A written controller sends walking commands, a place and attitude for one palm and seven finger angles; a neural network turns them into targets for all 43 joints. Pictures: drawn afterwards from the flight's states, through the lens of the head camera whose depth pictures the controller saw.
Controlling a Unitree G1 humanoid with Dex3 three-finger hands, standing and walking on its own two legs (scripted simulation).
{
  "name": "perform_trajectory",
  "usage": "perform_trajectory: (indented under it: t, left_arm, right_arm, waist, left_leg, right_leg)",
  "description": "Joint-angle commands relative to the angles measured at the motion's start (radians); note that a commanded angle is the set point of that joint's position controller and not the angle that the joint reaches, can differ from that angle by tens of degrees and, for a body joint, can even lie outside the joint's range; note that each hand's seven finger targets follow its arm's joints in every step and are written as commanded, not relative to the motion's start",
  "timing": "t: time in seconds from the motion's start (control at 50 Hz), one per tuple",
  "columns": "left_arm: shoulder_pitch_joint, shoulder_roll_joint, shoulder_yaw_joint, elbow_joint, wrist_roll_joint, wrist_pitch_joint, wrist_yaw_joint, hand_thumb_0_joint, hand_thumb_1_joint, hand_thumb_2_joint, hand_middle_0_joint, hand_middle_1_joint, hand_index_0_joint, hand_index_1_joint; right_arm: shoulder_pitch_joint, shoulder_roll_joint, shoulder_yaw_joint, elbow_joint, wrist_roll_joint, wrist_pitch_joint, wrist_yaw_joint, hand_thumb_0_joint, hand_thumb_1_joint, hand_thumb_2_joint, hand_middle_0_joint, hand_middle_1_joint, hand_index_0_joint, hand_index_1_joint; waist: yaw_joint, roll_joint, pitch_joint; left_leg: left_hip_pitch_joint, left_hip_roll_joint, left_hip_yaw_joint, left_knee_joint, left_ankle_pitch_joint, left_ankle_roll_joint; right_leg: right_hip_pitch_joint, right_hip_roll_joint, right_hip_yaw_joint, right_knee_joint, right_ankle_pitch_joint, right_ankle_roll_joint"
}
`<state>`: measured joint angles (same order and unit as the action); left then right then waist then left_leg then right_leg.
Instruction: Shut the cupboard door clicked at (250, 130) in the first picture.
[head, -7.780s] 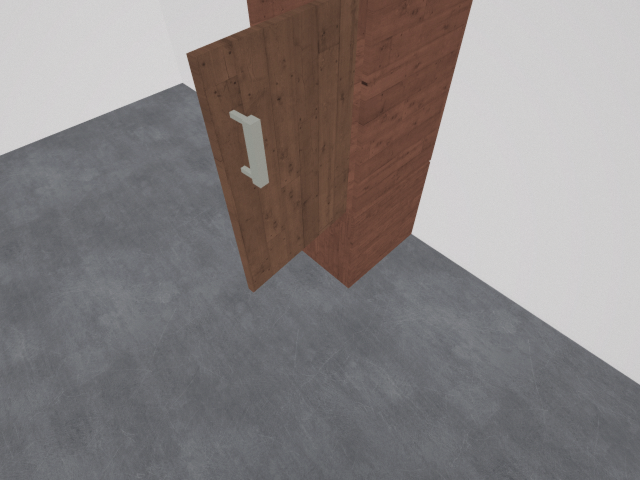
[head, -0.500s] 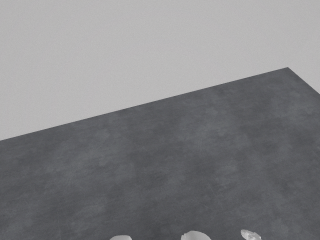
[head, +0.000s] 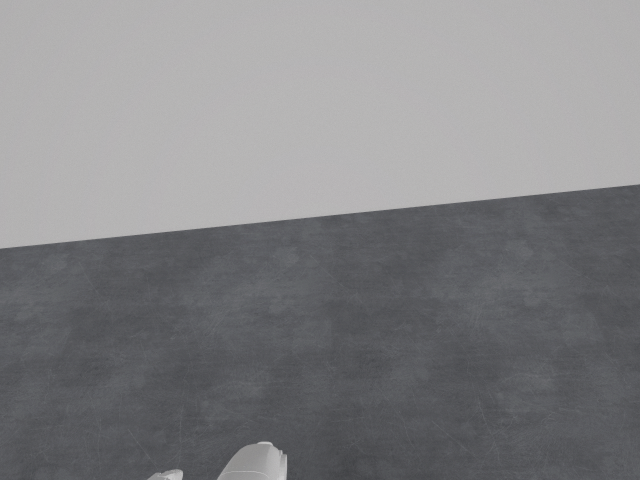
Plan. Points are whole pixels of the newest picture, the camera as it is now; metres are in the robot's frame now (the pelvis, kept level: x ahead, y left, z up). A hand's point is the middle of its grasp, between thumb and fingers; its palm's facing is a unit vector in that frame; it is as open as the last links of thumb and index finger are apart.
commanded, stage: walk to a spot facing it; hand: left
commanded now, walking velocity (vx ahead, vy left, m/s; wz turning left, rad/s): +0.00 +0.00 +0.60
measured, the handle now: out of the picture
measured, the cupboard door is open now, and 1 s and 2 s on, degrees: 95 95 95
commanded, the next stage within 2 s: none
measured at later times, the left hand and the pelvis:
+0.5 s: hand out of the picture +0.05 +0.26 -0.17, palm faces +0.29 -0.92 -0.25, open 7.4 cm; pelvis +0.01 +0.03 +0.00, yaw +16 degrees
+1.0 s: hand out of the picture -0.05 +0.16 -0.16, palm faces +0.63 -0.75 -0.23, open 7.3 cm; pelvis +0.07 +0.02 +0.00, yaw +38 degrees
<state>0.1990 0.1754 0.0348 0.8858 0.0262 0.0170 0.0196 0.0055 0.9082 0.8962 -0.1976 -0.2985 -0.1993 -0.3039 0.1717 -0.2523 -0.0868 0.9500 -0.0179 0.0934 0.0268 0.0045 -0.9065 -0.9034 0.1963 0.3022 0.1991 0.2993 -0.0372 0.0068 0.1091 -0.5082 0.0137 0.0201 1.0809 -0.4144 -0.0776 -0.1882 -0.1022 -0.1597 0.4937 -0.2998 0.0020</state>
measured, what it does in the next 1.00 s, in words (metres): steps on the spot, turning left: left foot, then right foot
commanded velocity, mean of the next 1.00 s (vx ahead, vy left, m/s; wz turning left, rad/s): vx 0.14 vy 0.00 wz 0.59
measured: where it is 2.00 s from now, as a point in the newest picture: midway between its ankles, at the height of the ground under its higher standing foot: (212, 411)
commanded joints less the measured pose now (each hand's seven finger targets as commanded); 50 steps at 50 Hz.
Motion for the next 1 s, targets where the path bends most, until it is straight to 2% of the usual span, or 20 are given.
perform_trajectory:
  t: [0.0,0.06,0.12,0.14,0.16,0.18,0.2,0.22,0.3,0.46,0.56,0.58,0.6,0.62,0.64,0.66,0.7,0.74,0.86,0.98]
  left_arm:
    - [0.077,0.214,0.059,-0.037,0.002,-0.031,0.016,0.0,0.9,0.9,-0.2,-0.3,-0.2,-0.3]
    - [0.094,0.243,0.071,-0.028,0.005,-0.027,0.012,0.0,0.9,0.9,-0.2,-0.3,-0.2,-0.3]
    - [0.059,0.247,0.078,-0.03,-0.004,-0.024,0.004,0.0,0.9,0.9,-0.2,-0.3,-0.2,-0.3]
    - [0.048,0.226,0.073,-0.043,-0.012,-0.02,-0.001,0.0,0.9,0.9,-0.2,-0.3,-0.2,-0.3]
    - [0.019,0.148,0.054,-0.084,-0.021,-0.016,-0.011,0.0,0.9,0.9,-0.2,-0.3,-0.2,-0.3]
    - [-0.056,0.146,0.044,-0.113,-0.011,0.0,-0.002,0.0,0.9,0.9,-0.2,-0.3,-0.2,-0.3]
    - [-0.088,0.154,0.042,-0.124,-0.009,0.006,-0.001,0.0,0.9,0.9,-0.2,-0.3,-0.2,-0.3]
    - [-0.094,0.139,0.049,-0.099,-0.006,0.009,0.002,0.0,0.9,0.9,-0.2,-0.3,-0.2,-0.3]
    - [-0.021,0.155,0.055,-0.043,-0.004,0.018,-0.013,0.0,0.9,0.9,-0.2,-0.3,-0.2,-0.3]
    - [-0.09,0.137,0.048,-0.079,-0.009,0.014,-0.007,0.0,0.9,0.9,-0.2,-0.3,-0.2,-0.3]
    - [-0.011,0.136,0.05,-0.07,-0.019,-0.001,-0.003,0.0,0.9,0.9,-0.2,-0.3,-0.2,-0.3]
    - [0.044,0.15,0.056,-0.056,-0.018,-0.009,-0.003,0.0,0.9,0.9,-0.2,-0.3,-0.2,-0.3]
    - [0.106,0.21,0.072,-0.044,-0.005,-0.023,-0.001,0.0,0.9,0.9,-0.2,-0.3,-0.2,-0.3]
    - [0.137,0.306,0.092,-0.039,0.011,-0.029,0.006,0.0,0.9,0.9,-0.2,-0.3,-0.2,-0.3]
    - [0.1,0.301,0.079,-0.054,-0.003,-0.023,0.01,0.0,0.9,0.9,-0.2,-0.3,-0.2,-0.3]
    - [0.007,0.253,0.068,-0.078,-0.005,-0.027,0.008,0.0,0.9,0.9,-0.2,-0.3,-0.2,-0.3]
    - [-0.039,0.185,0.052,-0.066,-0.012,-0.045,0.004,0.0,0.9,0.9,-0.2,-0.3,-0.2,-0.3]
    - [0.011,0.151,0.043,-0.044,-0.014,-0.067,-0.002,0.0,0.9,0.9,-0.2,-0.3,-0.2,-0.3]
    - [0.192,0.158,0.047,0.048,-0.003,-0.091,-0.002,0.0,0.9,0.9,-0.2,-0.3,-0.2,-0.3]
    - [0.228,0.178,0.047,0.093,0.006,-0.09,-0.009,0.0,0.9,0.9,-0.2,-0.3,-0.2,-0.3]
  right_arm:
    - [-0.115,-0.029,0.001,-0.106,0.008,-0.037,0.008,0.0,-0.9,-0.9,0.2,0.3,0.2,0.3]
    - [-0.124,-0.028,0.007,-0.114,0.011,-0.044,0.008,0.0,-0.9,-0.9,0.2,0.3,0.2,0.3]
    - [-0.032,-0.061,-0.001,-0.098,0.007,-0.059,0.004,0.0,-0.9,-0.9,0.2,0.3,0.2,0.3]
    - [0.047,-0.121,-0.017,-0.079,0.002,-0.068,0.001,0.0,-0.9,-0.9,0.2,0.3,0.2,0.3]
    - [0.13,-0.245,-0.049,-0.067,-0.005,-0.077,-0.008,0.0,-0.9,-0.9,0.2,0.3,0.2,0.3]
    - [0.185,-0.277,-0.054,-0.04,0.003,-0.067,-0.02,0.0,-0.9,-0.9,0.2,0.3,0.2,0.3]
    - [0.162,-0.255,-0.045,-0.049,0.001,-0.067,-0.029,0.0,-0.9,-0.9,0.2,0.3,0.2,0.3]
    - [0.121,-0.218,-0.037,-0.059,-0.003,-0.074,-0.04,0.0,-0.9,-0.9,0.2,0.3,0.2,0.3]
    - [-0.008,-0.167,-0.015,-0.096,-0.001,-0.081,-0.046,0.0,-0.9,-0.9,0.2,0.3,0.2,0.3]
    - [0.029,-0.174,-0.026,-0.08,-0.009,-0.072,-0.036,0.0,-0.9,-0.9,0.2,0.3,0.2,0.3]
    - [-0.015,-0.173,-0.037,-0.098,-0.007,-0.062,-0.033,0.0,-0.9,-0.9,0.2,0.3,0.2,0.3]
    - [-0.034,-0.163,-0.035,-0.106,-0.001,-0.061,-0.032,0.0,-0.9,-0.9,0.2,0.3,0.2,0.3]
    - [-0.044,-0.114,-0.031,-0.116,0.007,-0.062,-0.026,0.0,-0.9,-0.9,0.2,0.3,0.2,0.3]
    - [-0.047,-0.041,-0.018,-0.14,0.011,-0.067,-0.022,0.0,-0.9,-0.9,0.2,0.3,0.2,0.3]
    - [-0.079,-0.111,-0.027,-0.144,-0.004,-0.065,-0.014,0.0,-0.9,-0.9,0.2,0.3,0.2,0.3]
    - [-0.044,-0.111,-0.031,-0.131,-0.011,-0.058,-0.002,0.0,-0.9,-0.9,0.2,0.3,0.2,0.3]
    - [-0.014,-0.09,-0.035,-0.079,-0.015,-0.047,0.011,0.0,-0.9,-0.9,0.2,0.3,0.2,0.3]
    - [-0.023,-0.063,-0.021,-0.076,-0.012,-0.054,0.021,0.0,-0.9,-0.9,0.2,0.3,0.2,0.3]
    - [-0.139,-0.02,0.001,-0.094,-0.007,-0.063,0.03,0.0,-0.9,-0.9,0.2,0.3,0.2,0.3]
    - [-0.239,0.001,0.027,-0.123,-0.006,-0.079,0.042,0.0,-0.9,-0.9,0.2,0.3,0.2,0.3]
  waist:
    - [0.079,-0.198,-0.123]
    - [0.086,-0.228,-0.128]
    - [0.025,-0.173,-0.167]
    - [-0.02,-0.033,-0.226]
    - [-0.069,0.305,-0.26]
    - [-0.086,0.254,-0.271]
    - [-0.068,0.147,-0.22]
    - [-0.056,0.199,-0.219]
    - [0.023,0.135,-0.16]
    - [0.004,0.125,-0.13]
    - [0.039,0.167,-0.175]
    - [0.071,0.138,-0.199]
    - [0.105,-0.026,-0.216]
    - [0.133,-0.343,-0.196]
    - [0.118,-0.283,-0.11]
    - [0.061,-0.213,-0.056]
    - [0.015,-0.204,-0.034]
    - [0.026,-0.19,-0.038]
    - [0.083,-0.144,-0.061]
    - [0.097,-0.185,-0.006]
  left_leg:
    - [-0.011,0.012,0.061,-0.199,-0.027,0.0]
    - [0.054,0.005,0.091,-0.322,-0.035,0.017]
    - [0.263,-0.014,0.103,-0.57,0.144,0.04]
    - [0.451,0.053,0.015,-0.658,0.333,0.073]
    - [0.611,0.351,-0.392,-0.692,0.739,0.219]
    - [0.584,0.423,-0.43,-0.68,0.921,0.309]
    - [0.532,0.41,-0.362,-0.684,0.849,0.313]
    - [0.495,0.343,-0.352,-0.694,0.79,0.286]
    - [0.375,0.218,-0.229,-0.744,0.531,0.216]
    - [0.33,0.203,-0.319,-0.748,0.424,0.239]
    - [0.235,0.154,-0.37,-0.67,0.431,0.212]
    - [0.158,0.12,-0.357,-0.635,0.286,0.184]
    - [-0.01,0.037,-0.281,-0.522,0.05,0.129]
    - [-0.224,-0.105,-0.076,-0.221,-0.192,0.043]
    - [-0.21,-0.038,-0.099,-0.008,-0.189,0.046]
    - [-0.201,-0.004,-0.105,0.086,-0.08,0.048]
    - [-0.178,0.035,-0.074,0.164,0.064,0.027]
    - [-0.194,0.045,-0.037,0.14,0.134,0.012]
    - [-0.254,0.063,0.025,-0.043,0.14,0.016]
    - [-0.144,0.054,0.107,-0.307,0.114,0.06]
  right_leg:
    - [0.177,-0.245,0.085,-0.087,0.6,-0.105]
    - [0.167,-0.275,0.074,-0.044,0.629,-0.108]
    - [0.073,-0.254,0.001,0.099,0.553,-0.044]
    - [-0.059,-0.214,-0.036,0.267,0.413,0.008]
    - [-0.371,-0.048,-0.047,0.52,-0.25,0.091]
    - [-0.421,-0.026,0.091,0.641,-0.385,0.078]
    - [-0.435,-0.05,0.129,0.684,-0.319,0.071]
    - [-0.439,-0.043,0.148,0.706,-0.261,0.077]
    - [-0.379,-0.016,0.17,0.685,-0.076,0.083]
    - [-0.298,0.036,0.156,0.416,-0.11,0.084]
    - [-0.047,0.097,0.13,0.12,-0.047,0.063]
    - [0.086,0.089,0.126,-0.017,0.023,0.061]
    - [0.267,-0.023,0.235,-0.18,-0.061,0.037]
    - [0.355,-0.329,0.578,-0.306,-0.247,-0.066]
    - [0.14,-0.407,0.61,-0.35,-0.321,-0.123]
    - [0.04,-0.353,0.503,-0.368,-0.353,-0.117]
    - [0.034,-0.247,0.317,-0.335,-0.16,-0.058]
    - [0.099,-0.207,0.178,-0.297,0.084,-0.049]
    - [0.301,-0.254,0.067,-0.254,0.381,-0.072]
    - [0.268,-0.289,-0.031,-0.227,0.453,-0.069]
